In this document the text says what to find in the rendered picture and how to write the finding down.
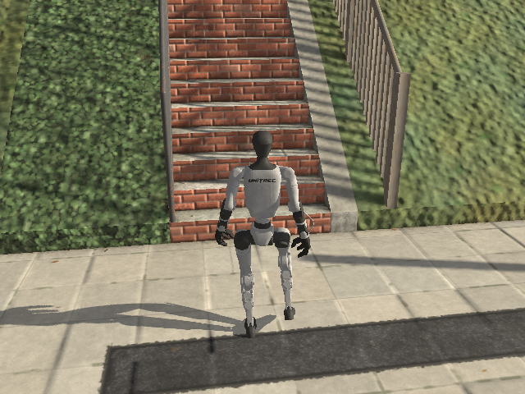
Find stairs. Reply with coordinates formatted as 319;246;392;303
167;0;331;243

